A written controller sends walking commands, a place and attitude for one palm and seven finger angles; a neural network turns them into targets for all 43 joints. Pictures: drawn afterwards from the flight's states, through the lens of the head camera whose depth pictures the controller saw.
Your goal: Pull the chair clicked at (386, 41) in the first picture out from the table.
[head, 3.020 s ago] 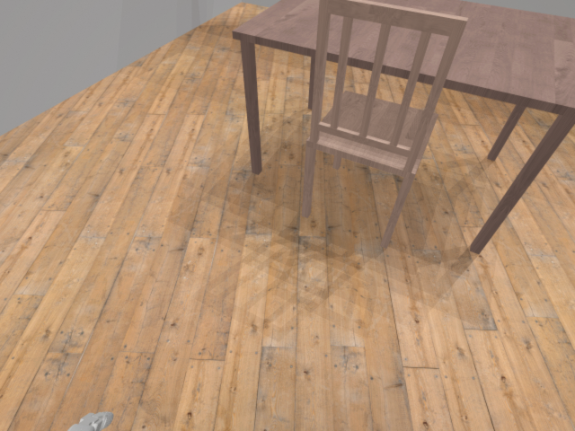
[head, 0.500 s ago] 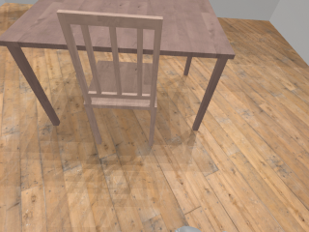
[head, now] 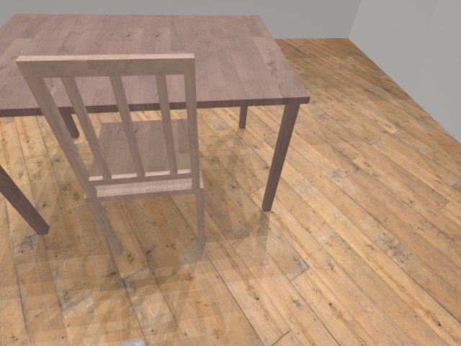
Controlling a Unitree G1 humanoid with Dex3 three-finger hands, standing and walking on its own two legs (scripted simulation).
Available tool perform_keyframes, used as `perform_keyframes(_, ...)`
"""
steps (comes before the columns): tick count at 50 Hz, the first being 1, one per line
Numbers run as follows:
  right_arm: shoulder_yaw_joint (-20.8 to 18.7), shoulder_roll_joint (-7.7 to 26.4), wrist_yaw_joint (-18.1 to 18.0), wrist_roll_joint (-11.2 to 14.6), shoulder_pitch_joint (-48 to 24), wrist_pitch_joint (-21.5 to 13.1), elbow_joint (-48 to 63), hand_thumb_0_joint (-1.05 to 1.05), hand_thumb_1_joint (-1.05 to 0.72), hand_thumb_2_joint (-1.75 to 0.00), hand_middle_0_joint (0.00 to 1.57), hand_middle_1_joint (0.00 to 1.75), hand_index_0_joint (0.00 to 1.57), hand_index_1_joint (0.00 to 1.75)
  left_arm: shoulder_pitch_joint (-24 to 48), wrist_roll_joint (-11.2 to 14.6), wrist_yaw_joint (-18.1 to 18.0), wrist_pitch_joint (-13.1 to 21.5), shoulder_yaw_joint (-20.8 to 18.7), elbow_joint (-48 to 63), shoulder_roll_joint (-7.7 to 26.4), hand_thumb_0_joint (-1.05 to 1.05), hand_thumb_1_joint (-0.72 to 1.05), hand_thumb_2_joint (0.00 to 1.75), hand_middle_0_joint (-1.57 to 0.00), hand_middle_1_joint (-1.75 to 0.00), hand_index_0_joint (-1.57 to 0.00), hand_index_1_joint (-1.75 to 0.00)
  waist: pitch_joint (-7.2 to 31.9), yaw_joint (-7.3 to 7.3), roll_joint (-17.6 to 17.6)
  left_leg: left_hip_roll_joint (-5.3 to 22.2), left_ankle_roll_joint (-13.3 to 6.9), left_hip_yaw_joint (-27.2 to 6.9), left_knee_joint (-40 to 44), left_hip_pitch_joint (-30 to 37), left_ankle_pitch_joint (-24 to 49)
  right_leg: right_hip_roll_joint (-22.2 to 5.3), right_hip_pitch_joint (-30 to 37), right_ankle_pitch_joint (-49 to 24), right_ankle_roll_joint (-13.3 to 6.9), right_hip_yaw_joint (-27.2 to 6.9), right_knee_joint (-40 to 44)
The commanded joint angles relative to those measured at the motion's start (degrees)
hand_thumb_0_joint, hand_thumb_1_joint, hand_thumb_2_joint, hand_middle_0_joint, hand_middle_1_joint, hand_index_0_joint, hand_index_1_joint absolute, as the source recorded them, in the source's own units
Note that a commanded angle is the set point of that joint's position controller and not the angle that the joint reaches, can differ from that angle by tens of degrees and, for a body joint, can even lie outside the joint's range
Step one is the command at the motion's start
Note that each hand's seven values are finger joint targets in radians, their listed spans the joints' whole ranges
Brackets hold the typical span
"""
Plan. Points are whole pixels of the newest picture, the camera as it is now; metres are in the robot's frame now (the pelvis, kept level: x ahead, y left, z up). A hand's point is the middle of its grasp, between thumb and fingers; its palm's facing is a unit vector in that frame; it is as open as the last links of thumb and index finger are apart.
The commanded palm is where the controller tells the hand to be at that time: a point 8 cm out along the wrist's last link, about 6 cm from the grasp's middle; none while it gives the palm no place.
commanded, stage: turn to face it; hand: left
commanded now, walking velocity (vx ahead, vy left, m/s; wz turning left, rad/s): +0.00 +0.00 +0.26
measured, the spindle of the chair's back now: (130, 132) +0.68 +0.30 -0.06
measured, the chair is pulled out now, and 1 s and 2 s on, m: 0.00 0.00 0.00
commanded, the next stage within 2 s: take the last steps up to it in 0.28 s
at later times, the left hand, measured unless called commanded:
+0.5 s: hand out of the picture -0.01 +0.19 -0.18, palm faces +0.13 -0.97 -0.21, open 7.4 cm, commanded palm none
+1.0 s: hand out of the picture +0.02 +0.10 -0.15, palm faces +0.23 -0.96 -0.18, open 7.4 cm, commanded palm none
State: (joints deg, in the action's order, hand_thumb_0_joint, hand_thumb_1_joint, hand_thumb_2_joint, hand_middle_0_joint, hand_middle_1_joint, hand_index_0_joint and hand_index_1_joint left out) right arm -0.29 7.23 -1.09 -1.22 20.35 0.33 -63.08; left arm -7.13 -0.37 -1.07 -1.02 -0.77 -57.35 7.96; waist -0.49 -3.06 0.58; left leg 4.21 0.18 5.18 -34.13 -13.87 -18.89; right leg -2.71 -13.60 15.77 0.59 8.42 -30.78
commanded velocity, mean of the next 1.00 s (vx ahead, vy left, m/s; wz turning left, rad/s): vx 0.18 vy -0.04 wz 0.08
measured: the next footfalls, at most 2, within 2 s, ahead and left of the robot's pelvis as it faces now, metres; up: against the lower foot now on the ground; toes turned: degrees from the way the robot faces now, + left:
right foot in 0.72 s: +0.10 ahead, -0.12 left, +0.00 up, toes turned +2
left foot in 1.20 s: +0.29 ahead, +0.09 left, +0.00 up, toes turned +14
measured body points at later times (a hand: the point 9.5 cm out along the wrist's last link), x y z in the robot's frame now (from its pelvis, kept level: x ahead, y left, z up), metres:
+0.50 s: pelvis +0.01 +0.01 +0.00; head +0.02 +0.02 +0.45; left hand -0.02 +0.24 -0.16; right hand +0.08 -0.24 -0.15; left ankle -0.01 +0.11 -0.73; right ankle +0.00 -0.12 -0.73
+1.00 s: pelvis +0.12 -0.04 +0.01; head +0.14 -0.05 +0.46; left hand +0.01 +0.15 -0.13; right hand +0.20 -0.26 -0.15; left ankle +0.14 +0.11 -0.66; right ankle +0.06 -0.12 -0.73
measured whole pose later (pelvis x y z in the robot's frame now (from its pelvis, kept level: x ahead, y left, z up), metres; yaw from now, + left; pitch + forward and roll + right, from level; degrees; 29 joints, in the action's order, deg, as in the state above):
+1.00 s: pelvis +0.12 -0.04 +0.01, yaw +9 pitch +0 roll +0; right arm -3.5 10.6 0.3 -1.6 12.2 -0.3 -61.2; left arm -26.5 -1.4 -1.1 3.8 -0.9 -64.3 5.4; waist -1.3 0.5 -1.7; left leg 5.4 -0.8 3.7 -56.5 -31.6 -14.1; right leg 1.7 -1.9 15.5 -3.8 7.0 -16.9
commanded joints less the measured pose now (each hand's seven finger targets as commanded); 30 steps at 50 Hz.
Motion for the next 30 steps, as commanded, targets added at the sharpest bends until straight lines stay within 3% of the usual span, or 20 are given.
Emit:
perform_keyframes(1,-1.28,8.36,-0.96,0.36,0.25,-1.45,2.10,0.00,-0.90,-0.90,0.20,0.30,0.20,0.30,-4.74,0.22,-0.50,0.54,-2.13,0.77,6.16,0.00,0.90,0.90,-0.20,-0.30,-0.20,-0.30,-2.37,3.94,-10.75,6.97,-3.26,-10.31,15.83,-2.68,23.66,-2.23,3.59,-4.78,-0.04,-3.05,2.88)
perform_keyframes(6,-2.34,7.75,-0.91,0.49,0.14,-1.11,2.60,0.00,-0.90,-0.90,0.20,0.30,0.20,0.30,-7.74,-0.14,-0.74,1.02,-2.84,0.11,5.98,0.00,0.90,0.90,-0.20,-0.30,-0.20,-0.30,1.43,3.43,-4.21,5.45,-3.03,-8.10,12.02,0.62,24.98,-3.97,4.76,-11.11,-0.52,-3.20,3.50)
perform_keyframes(13,-2.55,7.88,-0.32,0.48,-2.68,-0.11,4.25,0.00,-0.90,-0.90,0.20,0.30,0.20,0.30,-10.52,-0.48,-1.11,0.93,-3.25,-0.25,7.98,0.00,0.90,0.90,-0.20,-0.30,-0.20,-0.30,1.73,3.26,2.11,2.43,-2.01,-5.24,6.82,-1.27,21.09,-8.05,5.54,-16.67,-1.68,-4.09,3.33)
perform_keyframes(17,-2.53,7.99,0.13,0.43,-4.53,0.61,5.75,0.00,-0.90,-0.90,0.20,0.30,0.20,0.30,-10.48,-0.63,-1.15,0.52,-3.58,0.36,10.14,0.00,0.90,0.90,-0.20,-0.30,-0.20,-0.30,0.89,2.97,5.84,0.04,-1.04,-3.14,2.09,-2.34,15.95,-11.46,3.59,-13.86,-3.26,-5.18,5.38)
perform_keyframes(19,-2.47,8.13,0.25,0.41,-5.19,0.88,6.11,0.00,-0.90,-0.90,0.20,0.30,0.20,0.30,-10.00,-0.70,-1.17,0.25,-3.41,0.55,10.55,0.00,0.90,0.90,-0.20,-0.30,-0.20,-0.30,0.60,2.59,5.18,-0.20,-1.03,-3.24,1.06,-0.97,14.53,-11.86,1.12,-11.01,-3.70,-4.93,5.95)
perform_keyframes(21,-2.01,8.32,0.35,-0.08,-4.21,0.56,5.63,0.00,-0.90,-0.90,0.20,0.30,0.20,0.30,-9.30,-0.72,-0.80,0.26,-2.86,0.30,9.55,0.00,0.90,0.90,-0.20,-0.30,-0.20,-0.30,0.02,1.88,2.06,0.66,-2.03,-6.04,5.47,-0.51,6.23,-8.70,-1.12,5.50,-1.96,-3.04,6.11)
perform_keyframes(22,-2.09,9.48,0.36,-0.38,-3.97,0.24,5.45,0.00,-0.90,-0.90,0.20,0.30,0.20,0.30,-8.94,-0.83,-0.42,0.24,-2.61,0.11,8.78,0.00,0.90,0.90,-0.20,-0.30,-0.20,-0.30,-1.43,1.69,-1.80,1.92,-3.07,-9.66,9.83,-1.15,-0.25,-6.17,-2.66,11.69,-0.98,-2.09,4.27)
perform_keyframes(24,-3.00,13.14,0.07,-0.45,-1.81,-0.40,5.02,0.00,-0.90,-0.90,0.20,0.30,0.20,0.30,-7.64,-1.31,0.44,0.54,-2.09,0.85,7.21,0.00,0.90,0.90,-0.20,-0.30,-0.20,-0.30,-4.08,0.44,-10.99,8.48,-7.55,-23.68,21.01,-0.22,-16.02,-0.27,-8.39,12.05,-0.05,-0.09,-6.50)
perform_keyframes(25,-3.29,13.96,-0.31,-0.41,-0.96,-0.81,4.84,0.00,-0.90,-0.90,0.20,0.30,0.20,0.30,-6.67,-1.68,0.75,0.87,-1.82,1.32,6.33,0.00,0.90,0.90,-0.20,-0.30,-0.20,-0.30,-6.02,0.00,-12.74,10.70,-10.15,-28.46,23.61,2.38,-17.69,0.76,-13.94,12.81,-0.52,-1.71,-11.70)
perform_keyframes(26,-3.45,14.03,-0.52,-0.47,0.11,-1.18,4.66,0.00,-0.90,-0.90,0.20,0.30,0.20,0.30,-6.10,-1.76,1.07,1.11,-1.77,1.71,6.21,0.00,0.90,0.90,-0.20,-0.30,-0.20,-0.30,-6.79,-0.49,-12.41,12.08,-12.21,-30.44,24.36,4.65,-15.79,0.43,-17.97,13.94,-1.12,-3.89,-16.67)
perform_keyframes(28,-3.55,13.67,-0.58,-0.53,-1.65,-1.66,5.30,0.00,-0.90,-0.90,0.20,0.30,0.20,0.30,-6.25,-1.41,1.69,1.73,-1.93,1.94,6.03,0.00,0.90,0.90,-0.20,-0.30,-0.20,-0.30,-6.77,0.59,-11.00,12.45,-13.32,-28.26,24.06,5.50,-10.66,-1.02,-19.15,13.26,-1.50,-6.81,-19.13)
perform_keyframes(30,-3.77,13.74,-0.51,-0.55,-3.13,-2.02,5.76,0.00,-0.90,-0.90,0.20,0.30,0.20,0.30,-7.23,-1.14,2.18,2.19,-2.05,1.77,5.59,0.00,0.90,0.90,-0.20,-0.30,-0.20,-0.30,-4.75,1.56,-8.61,11.24,-12.58,-24.20,22.87,5.10,-5.65,-0.99,-14.81,11.68,-1.18,-6.53,-15.15)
